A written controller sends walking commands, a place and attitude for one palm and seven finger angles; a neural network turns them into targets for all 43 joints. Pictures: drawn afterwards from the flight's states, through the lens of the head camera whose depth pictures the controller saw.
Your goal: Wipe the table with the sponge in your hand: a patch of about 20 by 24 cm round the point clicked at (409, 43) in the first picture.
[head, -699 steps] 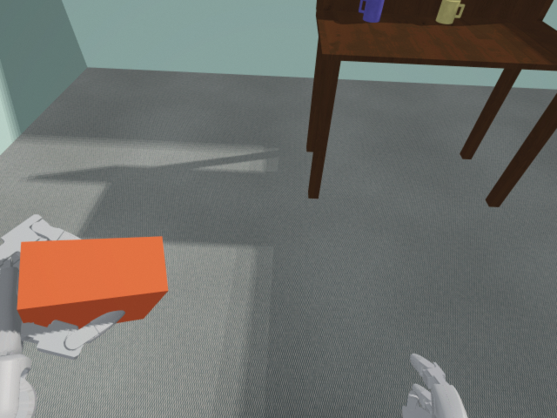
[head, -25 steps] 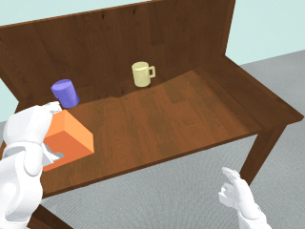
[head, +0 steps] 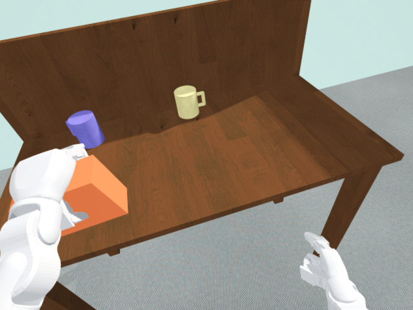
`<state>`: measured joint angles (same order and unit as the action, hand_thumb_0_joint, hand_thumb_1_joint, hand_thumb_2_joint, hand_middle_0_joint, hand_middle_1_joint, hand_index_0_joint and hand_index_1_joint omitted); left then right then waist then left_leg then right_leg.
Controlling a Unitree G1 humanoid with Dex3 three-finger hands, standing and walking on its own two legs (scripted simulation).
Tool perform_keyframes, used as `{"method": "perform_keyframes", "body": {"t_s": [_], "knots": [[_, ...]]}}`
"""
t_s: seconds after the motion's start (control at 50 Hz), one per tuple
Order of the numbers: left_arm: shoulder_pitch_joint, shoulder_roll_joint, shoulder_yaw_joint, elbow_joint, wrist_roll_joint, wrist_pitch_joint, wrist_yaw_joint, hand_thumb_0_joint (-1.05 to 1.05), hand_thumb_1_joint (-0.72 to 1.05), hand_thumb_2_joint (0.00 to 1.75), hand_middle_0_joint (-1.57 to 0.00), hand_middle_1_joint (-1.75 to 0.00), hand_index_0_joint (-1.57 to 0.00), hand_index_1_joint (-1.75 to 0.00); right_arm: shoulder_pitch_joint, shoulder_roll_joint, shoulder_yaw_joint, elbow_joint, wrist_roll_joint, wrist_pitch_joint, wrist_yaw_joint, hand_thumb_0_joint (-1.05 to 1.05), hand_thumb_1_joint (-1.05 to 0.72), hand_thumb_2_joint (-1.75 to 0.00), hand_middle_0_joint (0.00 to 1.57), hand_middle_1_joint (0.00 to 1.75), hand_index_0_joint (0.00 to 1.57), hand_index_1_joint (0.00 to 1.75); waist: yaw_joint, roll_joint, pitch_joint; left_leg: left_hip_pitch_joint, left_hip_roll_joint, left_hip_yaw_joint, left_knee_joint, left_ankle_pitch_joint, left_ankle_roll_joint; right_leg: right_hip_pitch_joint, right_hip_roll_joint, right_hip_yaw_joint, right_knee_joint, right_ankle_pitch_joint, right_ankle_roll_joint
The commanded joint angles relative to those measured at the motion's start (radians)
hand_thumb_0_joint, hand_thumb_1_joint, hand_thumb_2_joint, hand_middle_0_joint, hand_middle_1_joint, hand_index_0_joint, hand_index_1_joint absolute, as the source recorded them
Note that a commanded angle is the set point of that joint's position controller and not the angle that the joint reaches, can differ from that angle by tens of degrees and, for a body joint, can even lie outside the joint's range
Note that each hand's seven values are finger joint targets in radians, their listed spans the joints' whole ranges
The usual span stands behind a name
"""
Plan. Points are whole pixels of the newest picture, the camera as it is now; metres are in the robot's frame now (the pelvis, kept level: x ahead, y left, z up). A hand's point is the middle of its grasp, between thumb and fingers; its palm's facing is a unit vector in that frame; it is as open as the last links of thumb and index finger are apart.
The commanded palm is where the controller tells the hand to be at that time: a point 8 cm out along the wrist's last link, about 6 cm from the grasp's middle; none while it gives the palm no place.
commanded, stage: turn the palm down, sponge in hand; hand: left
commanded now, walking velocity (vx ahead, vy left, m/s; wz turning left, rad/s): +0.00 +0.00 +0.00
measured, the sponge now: (82, 203) +0.24 +0.28 +0.12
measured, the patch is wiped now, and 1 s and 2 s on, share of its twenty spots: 0.00 0.00 0.00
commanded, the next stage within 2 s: move the sponge above the wiping area in 0.02 s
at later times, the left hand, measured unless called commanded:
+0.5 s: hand (74, 194) +0.23 +0.28 +0.15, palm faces +0.12 -0.06 -0.99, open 9.7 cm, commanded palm +0.20 +0.28 +0.22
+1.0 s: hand (73, 193) +0.25 +0.30 +0.13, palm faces +0.09 -0.07 -0.99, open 9.7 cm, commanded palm +0.21 +0.29 +0.20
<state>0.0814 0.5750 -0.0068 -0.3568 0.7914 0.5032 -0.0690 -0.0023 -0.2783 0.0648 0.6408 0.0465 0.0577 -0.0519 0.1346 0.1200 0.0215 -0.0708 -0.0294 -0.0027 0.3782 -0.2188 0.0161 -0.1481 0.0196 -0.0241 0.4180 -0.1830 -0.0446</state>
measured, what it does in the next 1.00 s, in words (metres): stands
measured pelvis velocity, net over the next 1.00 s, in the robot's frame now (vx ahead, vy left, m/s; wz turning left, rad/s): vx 0.00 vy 0.00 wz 0.00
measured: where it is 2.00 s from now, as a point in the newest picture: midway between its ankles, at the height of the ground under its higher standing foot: outside the picture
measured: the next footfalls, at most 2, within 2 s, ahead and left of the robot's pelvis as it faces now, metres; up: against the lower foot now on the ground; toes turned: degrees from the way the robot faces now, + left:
none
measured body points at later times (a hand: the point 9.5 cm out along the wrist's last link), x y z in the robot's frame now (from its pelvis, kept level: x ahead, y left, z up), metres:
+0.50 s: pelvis -0.01 -0.01 +0.00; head -0.03 -0.07 +0.44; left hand +0.22 +0.28 +0.20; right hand +0.25 -0.21 -0.08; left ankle +0.00 +0.11 -0.74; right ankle +0.03 -0.09 -0.74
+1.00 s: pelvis +0.00 +0.00 +0.00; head -0.02 -0.05 +0.45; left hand +0.24 +0.30 +0.19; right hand +0.25 -0.20 -0.08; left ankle +0.00 +0.11 -0.74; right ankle +0.03 -0.09 -0.74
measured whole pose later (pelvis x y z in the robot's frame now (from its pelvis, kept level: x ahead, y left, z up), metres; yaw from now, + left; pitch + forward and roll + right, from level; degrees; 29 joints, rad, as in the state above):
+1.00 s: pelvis +0.00 +0.00 +0.00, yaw +0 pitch -5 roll +1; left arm 0.02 0.56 -0.01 -0.13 0.84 0.42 -0.05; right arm 0.03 -0.28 0.05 0.66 0.05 0.03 -0.06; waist 0.12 0.11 0.01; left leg -0.08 -0.03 -0.01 0.38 -0.22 0.01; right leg -0.16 0.02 -0.03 0.42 -0.18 -0.05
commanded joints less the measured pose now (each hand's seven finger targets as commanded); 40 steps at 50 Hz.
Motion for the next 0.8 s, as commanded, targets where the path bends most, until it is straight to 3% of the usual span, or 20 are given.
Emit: {"method": "perform_keyframes", "body": {"t_s": [0.0,0.02,0.08,0.1,0.12,0.14,0.2,0.22,0.28,0.3,0.36,0.4,0.42,0.46,0.5,0.52,0.64,0.7,0.72,0.78], "knots": [[-0.223,0.284,0.215,-0.174,0.040,-0.006,0.048,0.00,0.10,1.30,-1.20,-1.60,-1.20,-1.60,-0.275,-0.076,-0.029,-0.192,0.000,-0.062,-0.009,0.00,-0.90,-0.90,0.20,0.30,0.20,0.30,0.014,-0.053,-0.178,-0.066,-0.007,-0.039,-0.048,0.183,0.026,0.122,-0.004,0.122,-0.068,0.048,-0.028],[-0.242,0.227,0.160,-0.163,0.035,-0.009,0.047,0.00,0.10,1.30,-1.20,-1.60,-1.20,-1.60,-0.246,-0.071,-0.028,-0.194,0.000,-0.063,-0.010,0.00,-0.90,-0.90,0.20,0.30,0.20,0.30,-0.002,-0.081,-0.189,-0.073,-0.006,-0.020,-0.044,0.180,0.028,0.129,-0.020,0.082,-0.062,0.047,-0.014],[-0.223,0.239,0.169,-0.149,0.023,-0.014,0.045,0.00,0.10,1.30,-1.20,-1.60,-1.20,-1.60,-0.237,-0.080,-0.039,-0.186,-0.001,-0.057,-0.014,0.00,-0.90,-0.90,0.20,0.30,0.20,0.30,0.001,-0.064,-0.171,-0.075,-0.007,-0.026,-0.049,0.160,0.028,0.120,-0.021,0.084,-0.071,0.039,-0.011],[-0.222,0.264,0.197,-0.159,0.029,-0.008,0.046,0.00,0.10,1.30,-1.20,-1.60,-1.20,-1.60,-0.277,-0.075,-0.031,-0.195,0.003,-0.066,-0.014,0.00,-0.90,-0.90,0.20,0.30,0.20,0.30,0.008,-0.074,-0.159,-0.068,-0.009,-0.029,-0.042,0.143,0.028,0.100,-0.009,0.129,-0.085,-0.001,-0.020],[-0.248,0.223,0.153,-0.127,0.028,-0.009,0.045,0.00,0.10,1.30,-1.20,-1.60,-1.20,-1.60,-0.243,-0.074,-0.028,-0.192,0.001,-0.068,-0.016,0.00,-0.90,-0.90,0.20,0.30,0.20,0.30,-0.007,-0.091,-0.163,-0.084,-0.007,-0.014,-0.041,0.133,0.029,0.103,-0.022,0.091,-0.077,-0.011,-0.009],[-0.260,0.254,0.176,-0.081,0.032,-0.013,0.045,0.00,0.10,1.30,-1.20,-1.60,-1.20,-1.60,-0.228,-0.087,-0.037,-0.171,0.002,-0.062,-0.019,0.00,-0.90,-0.90,0.20,0.30,0.20,0.30,-0.016,-0.099,-0.137,-0.088,-0.006,-0.027,-0.049,0.117,0.027,0.088,-0.015,0.099,-0.089,-0.025,-0.012],[-0.286,0.293,0.196,-0.095,0.047,-0.014,0.044,0.00,0.10,1.30,-1.20,-1.60,-1.20,-1.60,-0.267,-0.083,-0.030,-0.186,0.003,-0.068,-0.026,0.00,-0.90,-0.90,0.20,0.30,0.20,0.30,0.003,-0.053,-0.164,-0.076,-0.015,-0.027,-0.043,0.101,0.028,0.091,-0.012,0.137,-0.092,-0.054,-0.021],[-0.316,0.249,0.152,-0.077,0.051,-0.020,0.042,0.00,0.10,1.30,-1.20,-1.60,-1.20,-1.60,-0.238,-0.079,-0.031,-0.186,0.002,-0.074,-0.027,0.00,-0.90,-0.90,0.20,0.30,0.20,0.30,-0.010,-0.079,-0.188,-0.081,-0.017,-0.010,-0.031,0.118,0.030,0.106,-0.025,0.102,-0.078,-0.033,-0.010],[-0.317,0.262,0.150,-0.053,0.054,-0.037,0.033,0.00,0.10,1.30,-1.20,-1.60,-1.20,-1.60,-0.228,-0.086,-0.042,-0.175,-0.001,-0.072,-0.028,0.00,-0.90,-0.90,0.20,0.30,0.20,0.30,-0.007,-0.058,-0.185,-0.076,-0.019,-0.021,-0.042,0.115,0.032,0.110,-0.026,0.097,-0.083,-0.018,-0.009],[-0.318,0.293,0.179,-0.064,0.067,-0.035,0.034,0.00,0.10,1.30,-1.20,-1.60,-1.20,-1.60,-0.264,-0.079,-0.033,-0.182,0.002,-0.081,-0.028,0.00,-0.90,-0.90,0.20,0.30,0.20,0.30,0.001,-0.055,-0.185,-0.066,-0.021,-0.026,-0.036,0.109,0.032,0.098,-0.016,0.141,-0.090,-0.046,-0.021],[-0.331,0.252,0.135,-0.038,0.068,-0.055,0.029,0.00,0.10,1.30,-1.20,-1.60,-1.20,-1.60,-0.223,-0.084,-0.043,-0.167,-0.002,-0.081,-0.025,0.00,-0.90,-0.90,0.20,0.30,0.20,0.30,-0.010,-0.043,-0.184,-0.073,-0.020,-0.024,-0.046,0.113,0.033,0.109,-0.024,0.097,-0.083,-0.023,-0.013],[-0.320,0.299,0.185,-0.032,0.078,-0.053,0.034,0.00,0.10,1.30,-1.20,-1.60,-1.20,-1.60,-0.249,-0.082,-0.038,-0.173,-0.001,-0.088,-0.025,0.00,-0.90,-0.90,0.20,0.30,0.20,0.30,0.000,-0.061,-0.175,-0.069,-0.019,-0.028,-0.039,0.113,0.032,0.096,-0.015,0.137,-0.089,-0.039,-0.023],[-0.318,0.262,0.158,-0.023,0.074,-0.057,0.036,0.00,0.10,1.30,-1.20,-1.60,-1.20,-1.60,-0.222,-0.077,-0.037,-0.176,-0.003,-0.092,-0.023,0.00,-0.90,-0.90,0.20,0.30,0.20,0.30,-0.002,-0.088,-0.206,-0.082,-0.019,-0.012,-0.033,0.126,0.033,0.126,-0.029,0.098,-0.074,-0.022,-0.011],[-0.304,0.295,0.191,0.008,0.069,-0.065,0.038,0.00,0.10,1.30,-1.20,-1.60,-1.20,-1.60,-0.212,-0.089,-0.047,-0.162,-0.004,-0.081,-0.024,0.00,-0.90,-0.90,0.20,0.30,0.20,0.30,-0.002,-0.096,-0.184,-0.091,-0.020,-0.022,-0.041,0.113,0.032,0.121,-0.026,0.106,-0.083,-0.020,-0.011],[-0.299,0.296,0.201,-0.013,0.066,-0.062,0.042,0.00,0.10,1.30,-1.20,-1.60,-1.20,-1.60,-0.247,-0.079,-0.039,-0.176,0.000,-0.087,-0.023,0.00,-0.90,-0.90,0.20,0.30,0.20,0.30,0.006,-0.061,-0.168,-0.083,-0.020,-0.025,-0.040,0.099,0.030,0.098,-0.019,0.138,-0.092,-0.057,-0.021],[-0.327,0.258,0.159,0.016,0.069,-0.064,0.043,0.00,0.10,1.30,-1.20,-1.60,-1.20,-1.60,-0.220,-0.080,-0.038,-0.168,0.000,-0.089,-0.023,0.00,-0.90,-0.90,0.20,0.30,0.20,0.30,-0.009,-0.080,-0.174,-0.093,-0.017,-0.011,-0.037,0.098,0.029,0.098,-0.028,0.096,-0.084,-0.054,-0.011],[-0.366,0.267,0.150,0.070,0.074,-0.082,0.040,0.00,0.10,1.30,-1.20,-1.60,-1.20,-1.60,-0.199,-0.092,-0.048,-0.152,0.000,-0.091,-0.032,0.00,-0.90,-0.90,0.20,0.30,0.20,0.30,-0.021,-0.076,-0.158,-0.088,-0.016,-0.026,-0.056,0.064,0.031,0.086,-0.021,0.088,-0.098,-0.081,-0.013],[-0.401,0.278,0.152,0.051,0.089,-0.096,0.039,0.00,0.10,1.30,-1.20,-1.60,-1.20,-1.60,-0.224,-0.082,-0.041,-0.166,0.004,-0.099,-0.037,0.00,-0.90,-0.90,0.20,0.30,0.20,0.30,-0.013,-0.072,-0.173,-0.069,-0.020,-0.026,-0.053,0.069,0.034,0.081,-0.014,0.115,-0.103,-0.085,-0.019],[-0.409,0.247,0.129,0.048,0.092,-0.104,0.043,0.00,0.10,1.30,-1.20,-1.60,-1.20,-1.60,-0.200,-0.079,-0.042,-0.163,-0.001,-0.105,-0.035,0.00,-0.90,-0.90,0.20,0.30,0.20,0.30,-0.015,-0.072,-0.218,-0.068,-0.020,-0.012,-0.043,0.104,0.035,0.112,-0.024,0.076,-0.082,-0.039,-0.013],[-0.371,0.253,0.146,0.058,0.084,-0.118,0.050,0.00,0.10,1.30,-1.20,-1.60,-1.20,-1.60,-0.187,-0.085,-0.051,-0.153,-0.006,-0.095,-0.030,0.00,-0.90,-0.90,0.20,0.30,0.20,0.30,-0.009,-0.057,-0.199,-0.071,-0.017,-0.024,-0.057,0.128,0.032,0.121,-0.022,0.070,-0.080,0.013,-0.017]]}}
